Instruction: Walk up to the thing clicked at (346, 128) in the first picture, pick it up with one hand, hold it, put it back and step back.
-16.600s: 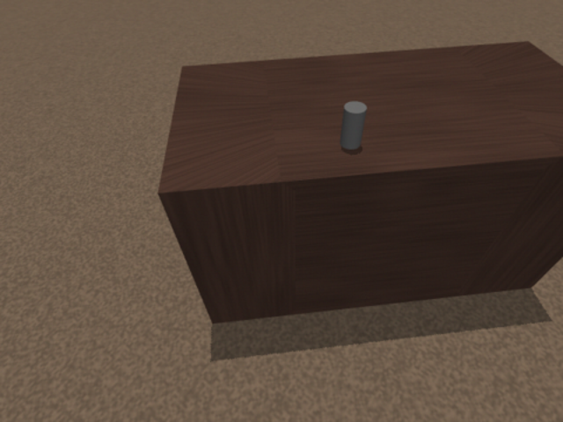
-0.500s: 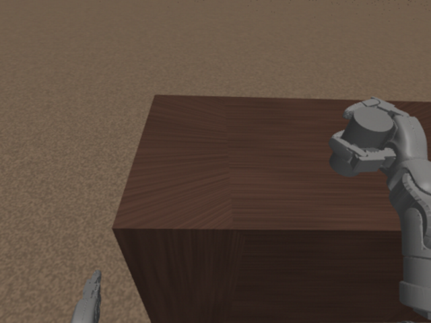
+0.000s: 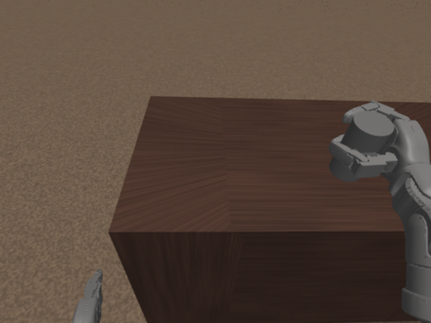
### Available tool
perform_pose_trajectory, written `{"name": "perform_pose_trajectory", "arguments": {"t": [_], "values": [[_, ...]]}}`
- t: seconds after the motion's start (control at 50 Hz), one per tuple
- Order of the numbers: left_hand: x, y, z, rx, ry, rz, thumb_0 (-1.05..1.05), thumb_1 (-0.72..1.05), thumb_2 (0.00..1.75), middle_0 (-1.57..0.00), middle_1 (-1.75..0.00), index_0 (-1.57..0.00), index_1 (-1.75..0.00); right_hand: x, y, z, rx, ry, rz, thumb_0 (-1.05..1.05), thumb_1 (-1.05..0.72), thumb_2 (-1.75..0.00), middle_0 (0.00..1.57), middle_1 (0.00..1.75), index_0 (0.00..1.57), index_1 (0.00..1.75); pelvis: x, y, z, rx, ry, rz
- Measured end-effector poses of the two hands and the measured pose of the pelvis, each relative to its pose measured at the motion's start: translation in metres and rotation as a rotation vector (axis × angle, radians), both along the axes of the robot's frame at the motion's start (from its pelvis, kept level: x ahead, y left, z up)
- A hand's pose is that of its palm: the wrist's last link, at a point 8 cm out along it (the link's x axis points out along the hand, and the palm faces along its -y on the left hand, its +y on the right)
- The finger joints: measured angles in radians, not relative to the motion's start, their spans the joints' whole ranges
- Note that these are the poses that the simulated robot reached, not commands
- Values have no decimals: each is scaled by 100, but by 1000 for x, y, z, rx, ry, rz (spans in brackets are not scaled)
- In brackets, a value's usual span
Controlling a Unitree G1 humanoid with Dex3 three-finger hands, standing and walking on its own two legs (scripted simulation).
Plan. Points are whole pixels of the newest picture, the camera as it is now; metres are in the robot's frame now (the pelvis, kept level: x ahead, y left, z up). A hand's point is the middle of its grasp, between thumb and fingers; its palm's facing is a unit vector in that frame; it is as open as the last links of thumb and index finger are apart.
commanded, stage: hold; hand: right
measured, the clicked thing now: (357, 148) +0.33 -0.18 +0.22
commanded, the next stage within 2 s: crouch in 1.86 s
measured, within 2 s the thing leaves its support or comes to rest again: neither
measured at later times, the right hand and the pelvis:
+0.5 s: hand (352, 144) +0.33 -0.17 +0.23, palm faces +0.08 +1.00 -0.01, open 7.8 cm; pelvis +0.00 +0.00 +0.00, yaw +0 degrees
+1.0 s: hand (358, 142) +0.33 -0.17 +0.23, palm faces +0.11 +0.99 -0.02, open 7.8 cm; pelvis -0.01 +0.00 +0.00, yaw +0 degrees
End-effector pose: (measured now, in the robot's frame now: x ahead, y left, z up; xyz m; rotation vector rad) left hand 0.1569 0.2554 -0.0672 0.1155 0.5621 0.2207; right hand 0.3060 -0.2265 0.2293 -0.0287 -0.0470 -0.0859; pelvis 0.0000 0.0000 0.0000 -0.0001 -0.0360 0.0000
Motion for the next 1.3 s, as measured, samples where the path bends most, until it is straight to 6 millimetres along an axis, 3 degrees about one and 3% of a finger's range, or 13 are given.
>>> {"name": "perform_pose_trajectory", "arguments": {"t": [0.28,0.48,0.62,0.82,1.02,1.18,1.3], "values": [[-5,3,-1,-2,0,10,-1,-53,5,-5,-6,-6,-5,-3,3,11,0,-27,19,-3,17,-107,82,115,88,118,-2,0,0,0,-5,1],[-6,6,0,0,-10,17,-1,-53,5,-5,-6,-6,-5,1,6,0,20,29,14,-3,17,-107,82,115,88,117,-5,0,1,-2,-3,3],[-6,7,4,12,-18,19,-1,-54,6,-5,-6,-5,-5,-3,2,3,16,-11,-19,-3,17,-107,82,115,88,117,-3,2,0,-1,-5,3],[-4,2,0,-16,-15,20,-1,-53,5,-5,-6,-6,-5,-3,13,-5,8,35,29,-3,17,-107,82,115,88,118,-6,0,1,-2,-13,3],[-11,10,2,7,-7,27,-1,-53,6,-5,-6,-5,-5,-5,1,5,4,-25,-23,-3,17,-107,82,115,88,117,-6,3,1,-1,-11,3],[-6,5,-2,-15,-2,18,-1,-54,6,-5,-6,-6,-5,-3,17,-6,11,40,42,-3,17,-107,82,115,88,117,-7,2,1,-1,-12,0],[-4,9,5,0,-35,32,-1,-54,6,-5,-6,-6,-5,0,10,-6,29,24,2,-3,17,-107,82,115,88,117,-5,3,1,-3,-10,2]]}}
